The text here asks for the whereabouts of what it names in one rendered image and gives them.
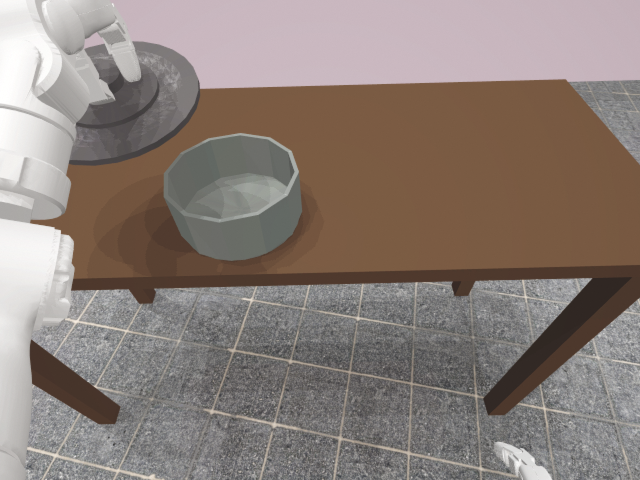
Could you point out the knob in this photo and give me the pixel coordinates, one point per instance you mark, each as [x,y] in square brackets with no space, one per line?
[110,74]

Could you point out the left robot upper arm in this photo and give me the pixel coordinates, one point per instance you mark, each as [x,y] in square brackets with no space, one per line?
[36,275]

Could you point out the left robot hand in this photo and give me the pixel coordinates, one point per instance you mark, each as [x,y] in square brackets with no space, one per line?
[102,16]

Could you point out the pot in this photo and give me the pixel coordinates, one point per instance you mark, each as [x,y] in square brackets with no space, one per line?
[234,197]

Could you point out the lid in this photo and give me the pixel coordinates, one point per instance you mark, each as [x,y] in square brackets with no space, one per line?
[145,114]

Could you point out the left robot forearm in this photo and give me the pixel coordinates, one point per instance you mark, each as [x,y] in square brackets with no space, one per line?
[42,97]

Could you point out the right robot hand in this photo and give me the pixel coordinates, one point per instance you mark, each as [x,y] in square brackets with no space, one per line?
[521,463]

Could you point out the table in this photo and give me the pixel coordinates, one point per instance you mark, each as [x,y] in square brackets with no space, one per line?
[412,182]

